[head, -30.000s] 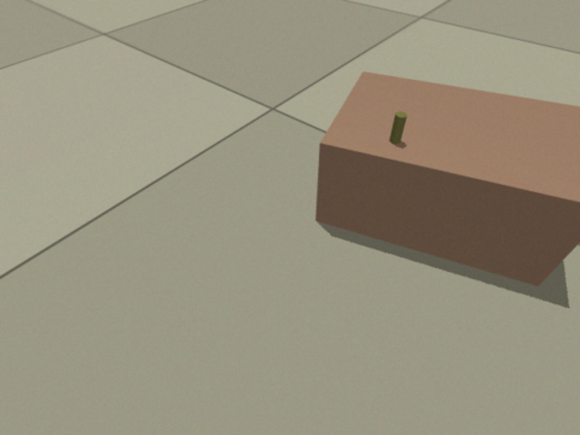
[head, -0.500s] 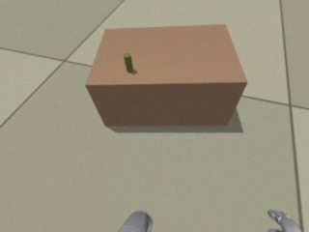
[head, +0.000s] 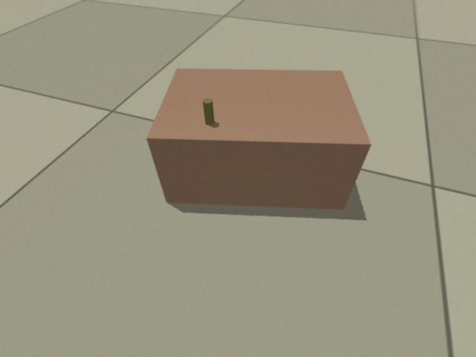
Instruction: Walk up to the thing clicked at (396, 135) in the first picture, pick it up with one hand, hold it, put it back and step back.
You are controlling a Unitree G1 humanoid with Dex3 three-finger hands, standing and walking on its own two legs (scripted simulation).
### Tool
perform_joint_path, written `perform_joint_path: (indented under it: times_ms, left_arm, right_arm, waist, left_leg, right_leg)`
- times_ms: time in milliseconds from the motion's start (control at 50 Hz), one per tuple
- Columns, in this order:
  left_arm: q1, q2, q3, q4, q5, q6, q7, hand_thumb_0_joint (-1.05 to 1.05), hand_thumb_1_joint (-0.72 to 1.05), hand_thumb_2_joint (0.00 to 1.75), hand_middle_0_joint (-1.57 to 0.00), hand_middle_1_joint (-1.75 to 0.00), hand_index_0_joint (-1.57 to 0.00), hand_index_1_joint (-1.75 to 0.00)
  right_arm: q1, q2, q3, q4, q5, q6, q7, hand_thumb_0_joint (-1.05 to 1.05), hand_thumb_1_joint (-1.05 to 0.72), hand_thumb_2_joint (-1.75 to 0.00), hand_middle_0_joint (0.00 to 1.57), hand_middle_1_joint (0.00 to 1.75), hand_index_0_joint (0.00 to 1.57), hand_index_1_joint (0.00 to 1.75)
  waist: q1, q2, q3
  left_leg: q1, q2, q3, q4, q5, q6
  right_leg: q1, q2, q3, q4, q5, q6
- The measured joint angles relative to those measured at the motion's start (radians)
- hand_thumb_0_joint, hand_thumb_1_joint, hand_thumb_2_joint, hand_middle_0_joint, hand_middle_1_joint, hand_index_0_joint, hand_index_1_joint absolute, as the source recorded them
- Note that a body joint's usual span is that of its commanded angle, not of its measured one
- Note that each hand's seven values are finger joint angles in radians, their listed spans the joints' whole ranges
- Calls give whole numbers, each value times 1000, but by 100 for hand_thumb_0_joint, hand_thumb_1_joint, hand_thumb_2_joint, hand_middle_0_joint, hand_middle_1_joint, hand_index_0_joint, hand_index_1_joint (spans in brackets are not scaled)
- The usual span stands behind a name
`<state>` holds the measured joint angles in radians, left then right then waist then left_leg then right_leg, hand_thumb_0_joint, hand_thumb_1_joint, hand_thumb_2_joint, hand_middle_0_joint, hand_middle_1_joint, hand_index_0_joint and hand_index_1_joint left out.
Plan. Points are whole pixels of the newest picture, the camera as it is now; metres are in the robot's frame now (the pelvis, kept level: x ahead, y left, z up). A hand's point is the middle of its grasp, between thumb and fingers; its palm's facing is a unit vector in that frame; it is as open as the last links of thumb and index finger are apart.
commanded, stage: step back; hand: left
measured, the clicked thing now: (208, 112) +1.13 +0.19 -0.26
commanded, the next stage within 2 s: stand in 0.62 s
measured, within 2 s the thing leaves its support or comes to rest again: neither
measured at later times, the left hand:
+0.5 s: hand out of the picture +0.12 +0.28 -0.15, palm faces +0.01 -0.93 -0.37, open 7.4 cm
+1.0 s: hand out of the picture +0.13 +0.25 -0.14, palm faces -0.02 -0.94 -0.33, open 7.4 cm
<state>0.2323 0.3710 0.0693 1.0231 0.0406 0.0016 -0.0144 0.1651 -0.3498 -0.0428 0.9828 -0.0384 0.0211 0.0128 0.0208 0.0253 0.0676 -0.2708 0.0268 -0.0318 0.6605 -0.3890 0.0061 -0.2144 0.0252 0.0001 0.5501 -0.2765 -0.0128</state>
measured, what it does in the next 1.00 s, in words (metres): stands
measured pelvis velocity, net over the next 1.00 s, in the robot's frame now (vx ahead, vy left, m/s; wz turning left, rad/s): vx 0.03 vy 0.00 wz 0.00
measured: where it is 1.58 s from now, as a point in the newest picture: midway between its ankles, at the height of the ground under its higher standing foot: outside the picture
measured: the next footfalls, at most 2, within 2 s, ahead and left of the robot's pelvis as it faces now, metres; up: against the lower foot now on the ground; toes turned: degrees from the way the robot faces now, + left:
none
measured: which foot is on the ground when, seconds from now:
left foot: down 0.00-1.00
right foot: down 0.00-1.00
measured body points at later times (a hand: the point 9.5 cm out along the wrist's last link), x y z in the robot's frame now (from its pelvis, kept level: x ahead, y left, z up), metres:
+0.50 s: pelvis +0.04 +0.01 +0.00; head +0.05 +0.01 +0.45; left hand +0.12 +0.33 -0.12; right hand +0.12 -0.29 -0.12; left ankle +0.02 +0.12 -0.73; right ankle +0.03 -0.12 -0.73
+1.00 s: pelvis +0.03 +0.00 +0.02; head +0.04 +0.00 +0.47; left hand +0.13 +0.30 -0.11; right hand +0.13 -0.30 -0.11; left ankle +0.02 +0.12 -0.73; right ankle +0.03 -0.12 -0.73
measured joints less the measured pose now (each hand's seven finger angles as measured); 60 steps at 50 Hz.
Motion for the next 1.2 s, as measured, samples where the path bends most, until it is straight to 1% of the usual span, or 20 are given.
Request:
perform_joint_path:
  times_ms: [40,80,120,160,180,200,240,260,280,300,320,340,380,460,540,640,720,900,1040,1200]
  left_arm:
    - [5,-8,-4,2,4,-8,-2,1,90,90,-20,-30,-20,-30]
    - [0,-18,-7,2,5,-12,0,1,90,90,-21,-30,-21,-30]
    - [-10,-23,-11,2,4,-13,-1,1,90,90,-21,-30,-21,-30]
    - [-21,-18,-16,1,1,-8,-2,1,90,90,-21,-30,-21,-30]
    - [-23,-15,-19,3,-4,-4,-1,1,90,90,-21,-30,-21,-30]
    - [-25,-12,-21,7,-8,-1,-2,1,90,90,-21,-30,-21,-30]
    - [-31,-2,-21,16,-14,3,-1,1,90,90,-21,-30,-21,-30]
    - [-36,3,-20,19,-16,2,0,1,90,90,-20,-30,-20,-30]
    - [-41,8,-19,21,-17,-2,1,1,90,90,-20,-30,-20,-30]
    - [-47,12,-19,24,-19,-8,3,1,90,90,-20,-30,-20,-30]
    - [-56,13,-18,28,-20,-14,5,1,90,90,-20,-30,-20,-30]
    - [-66,11,-18,32,-20,-19,8,1,90,90,-20,-30,-20,-30]
    - [-79,5,-21,33,-19,-27,10,1,90,90,-20,-30,-20,-30]
    - [-97,2,-27,29,-16,-28,10,1,90,90,-20,-30,-20,-30]
    - [-128,-1,-31,34,-20,-22,14,1,90,90,-20,-30,-20,-30]
    - [-164,-2,-34,35,-27,-26,18,1,90,90,-20,-30,-20,-30]
    - [-182,-12,-48,48,-36,-18,21,1,90,90,-20,-30,-20,-30]
    - [-192,-33,-63,82,-33,-12,17,1,90,90,-20,-30,-20,-30]
    - [-174,-32,-65,107,-28,-15,13,1,90,90,-20,-30,-20,-30]
    - [-141,-22,-64,124,-24,-12,8,1,90,90,-20,-30,-20,-30]
  right_arm:
    - [3,-6,-3,5,4,0,2,0,-90,-90,21,30,21,30]
    - [10,-19,-8,9,6,-8,4,0,-90,-90,21,30,21,30]
    - [18,-31,-13,18,6,-17,5,0,-90,-90,21,30,21,30]
    - [20,-30,-19,31,2,-25,2,0,-90,-90,20,30,21,30]
    - [20,-25,-19,38,-2,-29,-1,0,-90,-90,20,30,21,30]
    - [21,-19,-17,42,-4,-32,-2,0,-90,-90,20,30,21,30]
    - [18,-6,-13,48,-5,-35,1,0,-90,-90,20,30,21,30]
    - [15,1,-10,49,-6,-37,1,0,-90,-90,20,30,21,30]
    - [12,7,-7,50,-7,-40,1,0,-90,-90,20,30,21,30]
    - [9,12,-4,51,-5,-41,1,0,-90,-90,20,30,21,30]
    - [4,14,-1,53,0,-40,0,0,-90,-90,21,30,21,30]
    - [-1,15,1,56,5,-37,-1,0,-90,-90,21,30,21,30]
    - [-8,15,2,58,14,-29,-4,0,-90,-90,21,30,21,30]
    - [-21,12,1,65,11,-29,-7,0,-90,-90,21,30,21,30]
    - [-34,12,1,78,12,-38,-6,0,-90,-90,20,30,21,30]
    - [-61,15,2,85,20,-38,-12,0,-90,-90,21,30,21,30]
    - [-86,15,13,92,28,-38,-18,0,-90,-90,20,30,21,30]
    - [-124,13,26,113,32,-34,-19,0,-90,-90,20,30,21,30]
    - [-121,14,30,136,30,-30,-12,0,-90,-90,20,30,21,30]
    - [-83,11,31,156,23,-28,-2,0,-90,-90,20,30,21,30]
  waist:
    - [8,-5,-11]
    - [11,-3,-14]
    - [11,0,-17]
    - [10,-16,-10]
    - [10,-29,-10]
    - [9,-38,-14]
    - [3,-46,-16]
    - [0,-50,-13]
    - [-2,-53,-9]
    - [-3,-54,-4]
    - [-5,-52,2]
    - [-7,-43,8]
    - [-12,-25,6]
    - [-19,-18,-7]
    - [-16,-24,-12]
    - [-15,-27,2]
    - [-19,-31,12]
    - [-22,-33,19]
    - [-21,-28,8]
    - [-17,-22,-6]
  left_leg:
    - [-24,-22,-6,58,-56,-1]
    - [-33,-29,-1,71,-58,1]
    - [-14,-25,8,7,-33,5]
    - [14,-37,19,-66,90,8]
    - [21,-46,28,-79,113,12]
    - [24,-50,34,-84,111,16]
    - [32,-45,41,-96,102,22]
    - [39,-41,44,-103,101,21]
    - [45,-37,47,-109,101,19]
    - [50,-34,49,-111,99,17]
    - [54,-30,49,-109,95,13]
    - [58,-22,45,-105,90,8]
    - [58,-11,36,-98,82,3]
    - [62,-20,35,-86,62,5]
    - [82,-34,42,-111,63,11]
    - [100,-31,42,-127,64,8]
    - [136,-32,45,-196,99,4]
    - [193,-26,47,-314,173,-5]
    - [203,-17,43,-349,209,-13]
    - [176,-11,38,-351,230,-19]
  right_leg:
    - [-7,-11,0,3,-10,-11]
    - [-11,-22,-4,-1,-5,-8]
    - [-16,-32,-11,2,-5,5]
    - [-23,-51,-7,27,-19,22]
    - [-27,-58,5,41,-31,19]
    - [-35,-57,16,57,-66,10]
    - [-48,-46,22,97,-130,-2]
    - [-48,-42,18,98,-144,-7]
    - [-40,-41,12,76,-141,-10]
    - [-25,-41,6,33,-102,-11]
    - [-9,-39,2,-8,-17,-2]
    - [6,-34,-4,-31,24,9]
    - [18,-23,-13,-46,19,18]
    - [15,-33,-14,-14,-22,19]
    - [21,-46,-7,-8,-36,25]
    - [38,-44,-7,-26,-33,25]
    - [69,-44,-5,-85,-2,26]
    - [119,-38,-4,-191,66,21]
    - [132,-29,-8,-231,103,13]
    - [107,-22,-12,-237,126,6]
